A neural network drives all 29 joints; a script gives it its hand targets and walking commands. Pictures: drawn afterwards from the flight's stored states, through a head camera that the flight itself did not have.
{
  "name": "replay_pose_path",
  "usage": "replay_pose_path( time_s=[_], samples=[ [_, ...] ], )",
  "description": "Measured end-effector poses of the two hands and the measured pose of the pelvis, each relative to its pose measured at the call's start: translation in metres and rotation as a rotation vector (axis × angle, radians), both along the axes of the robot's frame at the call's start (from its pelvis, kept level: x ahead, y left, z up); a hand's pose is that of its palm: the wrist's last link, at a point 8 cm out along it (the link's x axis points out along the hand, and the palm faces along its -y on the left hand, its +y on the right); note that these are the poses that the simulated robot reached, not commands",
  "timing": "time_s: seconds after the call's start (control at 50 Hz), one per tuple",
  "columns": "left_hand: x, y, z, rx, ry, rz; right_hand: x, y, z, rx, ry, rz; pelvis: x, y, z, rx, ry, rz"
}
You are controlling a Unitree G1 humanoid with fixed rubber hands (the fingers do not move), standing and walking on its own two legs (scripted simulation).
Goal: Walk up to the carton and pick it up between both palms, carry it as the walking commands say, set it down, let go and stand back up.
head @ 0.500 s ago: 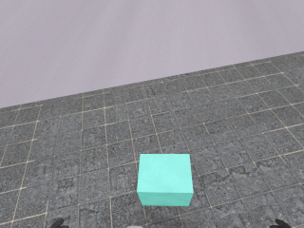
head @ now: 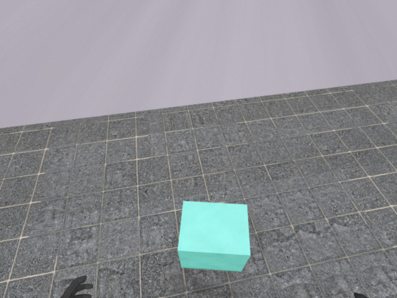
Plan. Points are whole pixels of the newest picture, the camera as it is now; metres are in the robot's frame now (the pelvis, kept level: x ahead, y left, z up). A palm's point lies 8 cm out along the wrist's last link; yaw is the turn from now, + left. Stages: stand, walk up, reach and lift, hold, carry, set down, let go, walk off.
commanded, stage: walk up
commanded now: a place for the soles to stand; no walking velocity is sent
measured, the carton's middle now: (213, 237) +0.45 -0.02 -0.63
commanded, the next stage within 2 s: reach and lift in 1.00 s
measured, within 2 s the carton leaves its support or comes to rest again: neither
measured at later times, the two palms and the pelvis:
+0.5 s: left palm out of the picture +0.09 +0.31 -0.11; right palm out of the picture +0.11 -0.31 -0.10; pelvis +0.00 +0.00 +0.00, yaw +1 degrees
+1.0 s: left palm out of the picture +0.08 +0.31 -0.12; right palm out of the picture +0.10 -0.32 -0.10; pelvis +0.00 -0.01 +0.00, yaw +2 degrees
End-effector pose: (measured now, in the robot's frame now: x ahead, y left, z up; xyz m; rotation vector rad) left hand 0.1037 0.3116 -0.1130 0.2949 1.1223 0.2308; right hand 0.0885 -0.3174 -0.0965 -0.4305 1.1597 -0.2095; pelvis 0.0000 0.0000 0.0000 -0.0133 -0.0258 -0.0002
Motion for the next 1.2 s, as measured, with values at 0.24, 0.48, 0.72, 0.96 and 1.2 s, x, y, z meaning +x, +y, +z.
replay_pose_path(
  time_s=[0.24, 0.48, 0.72, 0.96, 1.2],
  samples=[
    [-0.012, 0.005, 0.005, 0.013, 0.033, 0.029, 0.015, 0.007, -0.002, 0.023, -0.017, 0.012, 0.004, 0.001, 0.003, -0.001, 0.002, 0.011],
    [-0.013, 0.003, 0.006, 0.012, 0.024, 0.047, 0.024, 0.008, -0.002, 0.027, -0.027, 0.031, 0.005, -0.001, 0.003, 0.004, 0.002, 0.022],
    [-0.017, -0.005, 0.003, 0.006, 0.029, 0.056, 0.018, -0.004, -0.004, 0.011, -0.017, 0.032, 0.003, -0.009, 0.000, 0.003, 0.001, 0.034],
    [-0.019, -0.005, -0.002, -0.001, 0.018, 0.071, 0.009, -0.006, -0.007, -0.002, 0.001, 0.040, 0.001, -0.010, -0.004, 0.005, -0.007, 0.042],
    [0.055, -0.032, 0.019, -0.003, -0.114, -0.041, 0.071, 0.020, 0.001, 0.089, -0.130, 0.035, -0.021, -0.016, -0.011, 0.028, 0.073, -0.096]
  ],
)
